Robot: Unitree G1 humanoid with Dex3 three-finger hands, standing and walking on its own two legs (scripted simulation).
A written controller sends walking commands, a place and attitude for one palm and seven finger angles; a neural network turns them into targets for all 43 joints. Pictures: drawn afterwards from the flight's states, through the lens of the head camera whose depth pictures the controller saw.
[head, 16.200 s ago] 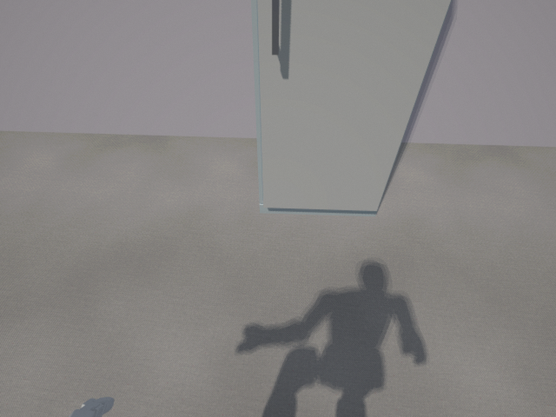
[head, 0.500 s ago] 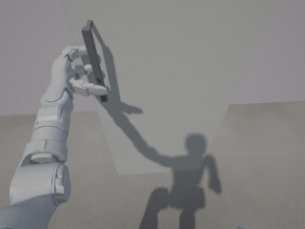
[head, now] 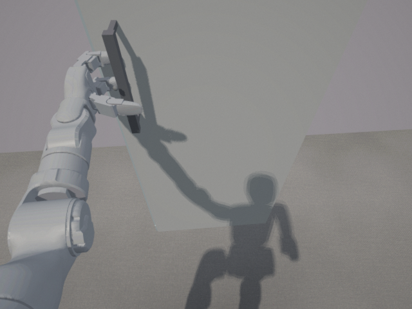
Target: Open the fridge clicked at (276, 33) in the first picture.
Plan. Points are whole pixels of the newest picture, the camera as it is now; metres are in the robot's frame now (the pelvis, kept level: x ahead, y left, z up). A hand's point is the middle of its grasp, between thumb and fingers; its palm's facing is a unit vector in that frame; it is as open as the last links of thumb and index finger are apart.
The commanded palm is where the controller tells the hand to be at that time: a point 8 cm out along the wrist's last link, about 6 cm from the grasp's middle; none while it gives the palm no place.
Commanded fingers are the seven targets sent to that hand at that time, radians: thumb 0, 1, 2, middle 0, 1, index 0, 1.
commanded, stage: feel for the door with the fingertips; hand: left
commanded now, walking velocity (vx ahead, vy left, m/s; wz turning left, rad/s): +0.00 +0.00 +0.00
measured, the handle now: (126, 83) +0.52 +0.16 +0.17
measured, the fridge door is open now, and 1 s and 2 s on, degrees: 0 0 0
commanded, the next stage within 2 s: slide the fingers in behind the handle in 0.08 s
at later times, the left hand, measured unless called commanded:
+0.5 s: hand (116, 93) +0.47 +0.17 +0.18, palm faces +0.10 -0.99 +0.00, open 13.9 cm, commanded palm +0.44 +0.22 +0.18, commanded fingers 0.00 -0.50 0.30 -0.30 -1.20 -0.30 -1.20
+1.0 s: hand (129, 92) +0.47 +0.14 +0.18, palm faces +0.10 -1.00 +0.00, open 14.0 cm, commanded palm +0.44 +0.19 +0.18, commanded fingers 0.00 -0.50 0.30 -0.30 -1.20 -0.30 -1.20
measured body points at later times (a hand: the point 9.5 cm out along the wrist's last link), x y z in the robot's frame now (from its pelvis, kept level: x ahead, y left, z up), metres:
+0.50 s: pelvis -0.01 +0.00 +0.00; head +0.02 +0.00 +0.45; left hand +0.46 +0.22 +0.18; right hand +0.04 -0.27 -0.12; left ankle -0.02 +0.11 -0.74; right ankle +0.01 -0.11 -0.74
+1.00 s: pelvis +0.00 +0.00 +0.00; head +0.02 +0.00 +0.45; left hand +0.46 +0.20 +0.18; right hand +0.09 -0.26 -0.12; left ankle -0.02 +0.11 -0.74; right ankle +0.01 -0.11 -0.74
